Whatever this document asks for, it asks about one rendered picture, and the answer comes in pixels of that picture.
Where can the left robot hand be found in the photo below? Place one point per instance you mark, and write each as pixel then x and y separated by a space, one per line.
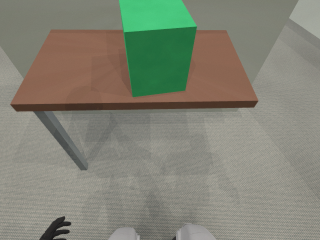
pixel 52 231

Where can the carton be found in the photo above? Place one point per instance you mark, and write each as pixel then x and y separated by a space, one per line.
pixel 159 38

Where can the right robot thigh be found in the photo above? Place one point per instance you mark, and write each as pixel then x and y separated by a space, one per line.
pixel 193 232

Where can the table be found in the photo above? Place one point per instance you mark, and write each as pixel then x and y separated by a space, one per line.
pixel 87 70

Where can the left robot thigh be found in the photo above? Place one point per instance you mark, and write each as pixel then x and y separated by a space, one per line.
pixel 125 233

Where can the robot thigh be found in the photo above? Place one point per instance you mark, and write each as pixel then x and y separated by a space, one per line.
pixel 125 233
pixel 193 232

